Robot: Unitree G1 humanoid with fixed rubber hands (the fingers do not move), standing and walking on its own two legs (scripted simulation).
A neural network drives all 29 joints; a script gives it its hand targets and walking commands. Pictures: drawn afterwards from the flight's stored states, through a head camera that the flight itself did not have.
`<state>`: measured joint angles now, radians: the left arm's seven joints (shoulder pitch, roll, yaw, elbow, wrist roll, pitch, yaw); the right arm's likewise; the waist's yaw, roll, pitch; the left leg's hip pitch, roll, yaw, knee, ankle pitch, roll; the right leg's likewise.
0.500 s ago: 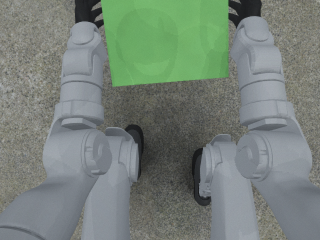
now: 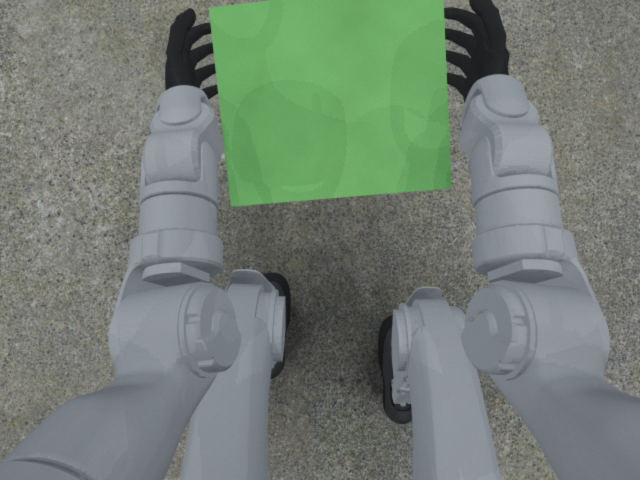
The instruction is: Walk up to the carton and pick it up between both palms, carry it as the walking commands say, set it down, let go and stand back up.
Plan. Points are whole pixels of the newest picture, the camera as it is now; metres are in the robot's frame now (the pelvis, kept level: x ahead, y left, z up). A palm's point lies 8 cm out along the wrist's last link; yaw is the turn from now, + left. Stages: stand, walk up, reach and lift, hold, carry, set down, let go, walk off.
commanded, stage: reach and lift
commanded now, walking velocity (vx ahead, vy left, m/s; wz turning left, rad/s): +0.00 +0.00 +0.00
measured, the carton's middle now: (333, 117) +0.51 +0.05 -0.16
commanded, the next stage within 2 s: none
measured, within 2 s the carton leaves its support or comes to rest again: neither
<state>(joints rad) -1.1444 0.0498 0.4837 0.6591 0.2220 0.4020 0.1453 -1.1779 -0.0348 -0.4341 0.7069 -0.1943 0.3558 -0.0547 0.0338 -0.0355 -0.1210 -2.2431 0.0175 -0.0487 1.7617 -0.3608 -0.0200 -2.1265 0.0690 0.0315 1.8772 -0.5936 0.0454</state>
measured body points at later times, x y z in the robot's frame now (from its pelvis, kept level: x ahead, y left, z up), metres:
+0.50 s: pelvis +0.01 +0.00 +0.05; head +0.26 +0.03 +0.42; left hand +0.49 +0.20 -0.02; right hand +0.53 -0.10 +0.00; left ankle +0.15 +0.13 -0.43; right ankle +0.08 -0.13 -0.43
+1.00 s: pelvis +0.02 +0.01 +0.11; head +0.24 +0.03 +0.51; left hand +0.47 +0.20 +0.06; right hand +0.51 -0.10 +0.07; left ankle +0.15 +0.13 -0.43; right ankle +0.08 -0.13 -0.43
